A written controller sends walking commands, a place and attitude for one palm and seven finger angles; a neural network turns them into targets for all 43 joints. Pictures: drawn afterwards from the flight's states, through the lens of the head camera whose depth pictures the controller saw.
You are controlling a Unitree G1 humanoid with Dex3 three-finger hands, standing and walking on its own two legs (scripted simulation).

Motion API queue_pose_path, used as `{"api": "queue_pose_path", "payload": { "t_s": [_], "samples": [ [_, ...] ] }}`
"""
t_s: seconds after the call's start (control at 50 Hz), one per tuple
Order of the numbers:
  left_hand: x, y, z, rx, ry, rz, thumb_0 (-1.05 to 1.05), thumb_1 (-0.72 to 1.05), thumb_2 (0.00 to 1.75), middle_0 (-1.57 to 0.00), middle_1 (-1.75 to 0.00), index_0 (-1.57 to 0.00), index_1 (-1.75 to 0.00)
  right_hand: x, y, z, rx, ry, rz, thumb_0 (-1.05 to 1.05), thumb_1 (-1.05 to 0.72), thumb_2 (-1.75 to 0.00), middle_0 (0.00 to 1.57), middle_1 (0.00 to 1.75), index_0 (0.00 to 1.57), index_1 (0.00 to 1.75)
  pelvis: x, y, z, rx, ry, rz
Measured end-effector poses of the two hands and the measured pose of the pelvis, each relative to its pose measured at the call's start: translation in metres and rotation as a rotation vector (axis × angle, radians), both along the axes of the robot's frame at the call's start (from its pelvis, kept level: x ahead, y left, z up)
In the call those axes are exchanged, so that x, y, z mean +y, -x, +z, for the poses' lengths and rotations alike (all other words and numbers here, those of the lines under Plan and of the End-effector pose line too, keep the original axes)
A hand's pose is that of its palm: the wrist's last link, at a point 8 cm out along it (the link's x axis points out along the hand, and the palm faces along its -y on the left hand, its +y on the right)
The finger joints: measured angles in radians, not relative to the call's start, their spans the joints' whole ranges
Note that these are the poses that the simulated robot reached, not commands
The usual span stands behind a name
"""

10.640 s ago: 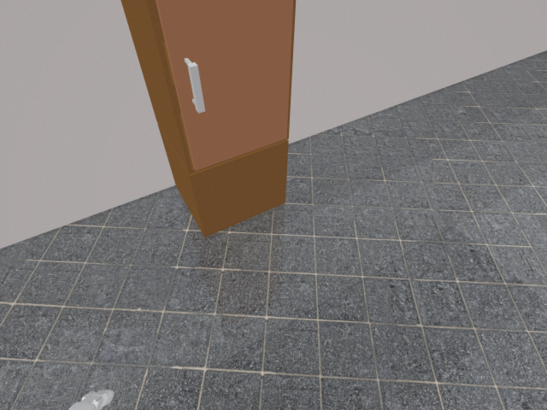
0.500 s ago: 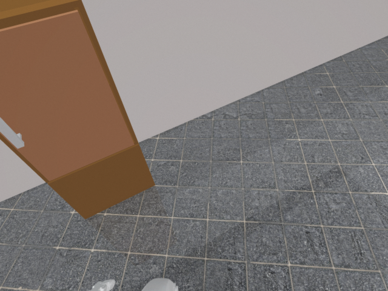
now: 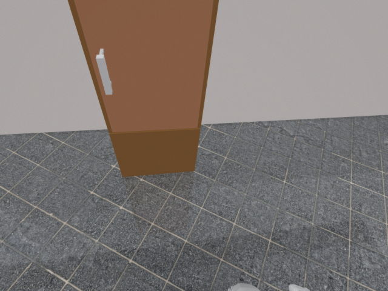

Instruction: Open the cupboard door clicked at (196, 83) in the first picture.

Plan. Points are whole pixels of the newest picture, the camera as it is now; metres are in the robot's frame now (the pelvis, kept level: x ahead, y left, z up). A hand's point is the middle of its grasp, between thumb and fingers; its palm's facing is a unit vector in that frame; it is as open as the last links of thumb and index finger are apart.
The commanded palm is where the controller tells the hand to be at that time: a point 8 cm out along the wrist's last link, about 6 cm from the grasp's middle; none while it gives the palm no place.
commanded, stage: turn to face it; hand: left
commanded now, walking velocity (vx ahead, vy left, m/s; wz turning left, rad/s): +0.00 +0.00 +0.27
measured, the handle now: (105, 72) +0.74 +0.37 -0.02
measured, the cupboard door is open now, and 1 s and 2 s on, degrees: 0 0 0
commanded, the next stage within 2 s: take the last steps up to it in 0.24 s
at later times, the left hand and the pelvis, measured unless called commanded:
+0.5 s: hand out of the picture +0.02 +0.13 -0.14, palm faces +0.19 -0.95 -0.27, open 7.3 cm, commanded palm none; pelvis -0.02 -0.06 +0.00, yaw +9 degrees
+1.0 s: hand out of the picture -0.12 +0.16 -0.18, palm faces +0.31 -0.95 -0.10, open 7.4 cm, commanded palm none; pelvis +0.04 +0.04 -0.01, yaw +10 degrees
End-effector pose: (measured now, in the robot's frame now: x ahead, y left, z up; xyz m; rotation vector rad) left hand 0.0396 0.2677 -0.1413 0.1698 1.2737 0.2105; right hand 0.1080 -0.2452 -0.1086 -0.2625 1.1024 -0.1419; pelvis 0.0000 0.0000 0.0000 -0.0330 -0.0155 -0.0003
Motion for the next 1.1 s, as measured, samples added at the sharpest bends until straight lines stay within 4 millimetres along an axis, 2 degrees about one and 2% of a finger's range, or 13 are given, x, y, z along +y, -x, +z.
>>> {"api": "queue_pose_path", "payload": {
  "t_s": [0.14, 0.3, 0.36, 0.46, 0.58, 0.68, 0.74, 0.8, 0.9, 0.94, 0.98, 1.02, 1.1],
  "samples": [
    [-0.013, -0.02, 0.009, -0.075, -0.002, 0.002, 0.01, 0.91, 0.9, -0.2, -0.3, -0.19, -0.3, 0.008, 0.033, -0.014, 0.075, -0.05, -0.017, 0.0, -0.9, -0.9, 0.2, 0.3, 0.2, 0.3, -0.005, 0.003, 0.001, -0.001, -0.011, 0.043],
    [-0.051, -0.032, 0.019, -0.142, -0.022, -0.007, 0.01, 0.91, 0.9, -0.2, -0.3, -0.2, -0.3, -0.02, 0.085, -0.041, 0.2, -0.09, -0.056, 0.0, -0.9, -0.9, 0.2, 0.3, 0.2, 0.3, -0.032, 0.012, -0.005, 0.008, -0.042, 0.087],
    [-0.068, -0.024, 0.021, -0.165, -0.042, 0.003, 0.01, 0.91, 0.9, -0.2, -0.3, -0.2, -0.3, -0.035, 0.098, -0.054, 0.238, -0.108, -0.057, 0.01, -0.9, -0.9, 0.2, 0.3, 0.2, 0.3, -0.047, 0.017, -0.01, 0.002, -0.049, 0.104],
    [-0.088, 0.014, 0.031, -0.136, -0.037, 0.063, 0.01, 0.91, 0.9, -0.2, -0.3, -0.2, -0.3, -0.053, 0.102, -0.051, 0.273, -0.114, -0.026, 0.01, -0.91, -0.9, 0.2, 0.3, 0.2, 0.3, -0.059, 0.019, 0.0, -0.011, -0.073, 0.141],
    [-0.093, 0.073, 0.033, -0.045, -0.041, 0.165, 0.0, 0.93, 0.9, -0.21, -0.3, -0.2, -0.3, -0.06, 0.09, -0.045, 0.272, -0.11, 0.026, 0.01, -0.91, -0.9, 0.2, 0.3, 0.2, 0.3, -0.061, 0.015, 0.007, -0.008, -0.08, 0.175],
    [-0.104, 0.131, 0.026, 0.076, 0.004, 0.252, 0.0, 0.92, 0.9, -0.2, -0.3, -0.2, -0.3, -0.048, 0.064, -0.04, 0.26, -0.095, 0.082, 0.01, -0.91, -0.9, 0.19, 0.3, 0.19, 0.3, -0.05, 0.008, 0.009, 0.0, -0.07, 0.192],
    [-0.111, 0.163, 0.021, 0.164, 0.051, 0.301, 0.01, 0.92, 0.9, -0.2, -0.3, -0.2, -0.3, -0.03, 0.039, -0.036, 0.232, -0.088, 0.12, 0.01, -0.91, -0.9, 0.19, 0.3, 0.19, 0.3, -0.038, 0.003, 0.008, 0.004, -0.058, 0.199],
    [-0.116, 0.189, 0.016, 0.25, 0.106, 0.344, 0.01, 0.92, 0.9, -0.2, -0.3, -0.2, -0.3, -0.004, 0.007, -0.03, 0.184, -0.083, 0.163, 0.01, -0.91, -0.9, 0.19, 0.3, 0.19, 0.3, -0.022, -0.004, 0.006, 0.008, -0.045, 0.203],
    [-0.105, 0.209, -0.003, 0.363, 0.197, 0.39, 0.01, 0.91, 0.9, -0.2, -0.3, -0.2, -0.3, 0.053, -0.047, -0.025, 0.06, -0.07, 0.226, 0.01, -0.91, -0.9, 0.19, 0.3, 0.19, 0.3, 0.015, -0.019, -0.008, 0.006, -0.009, 0.204],
    [-0.092, 0.203, -0.011, 0.394, 0.219, 0.371, 0.01, 0.91, 0.9, -0.2, -0.3, -0.2, -0.3, 0.073, -0.058, -0.024, 0.013, -0.07, 0.218, 0.01, -0.91, -0.9, 0.2, 0.3, 0.2, 0.3, 0.028, -0.024, -0.012, -0.004, -0.019, 0.193],
    [-0.074, 0.183, -0.013, 0.384, 0.219, 0.333, 0.01, 0.91, 0.9, -0.2, -0.3, -0.2, -0.3, 0.087, -0.057, -0.021, -0.004, -0.08, 0.193, 0.0, -0.91, -0.9, 0.2, 0.3, 0.2, 0.3, 0.039, -0.031, -0.009, -0.016, -0.017, 0.173],
    [-0.051, 0.152, -0.013, 0.336, 0.204, 0.292, 0.01, 0.91, 0.9, -0.2, -0.3, -0.2, -0.3, 0.091, -0.056, -0.015, -0.033, -0.073, 0.118, -0.02, -0.93, -0.9, 0.2, 0.3, 0.2, 0.3, 0.049, -0.04, -0.005, -0.021, -0.014, 0.164],
    [-0.003, 0.073, -0.013, 0.173, 0.15, 0.229, 0.01, 0.91, 0.9, -0.2, -0.3, -0.19, -0.3, 0.086, -0.045, -0.009, 0.005, -0.029, 0.071, -0.04, -0.96, -0.9, 0.2, 0.3, 0.2, 0.3, 0.063, -0.058, 0.002, -0.024, -0.019, 0.163]
  ]
}}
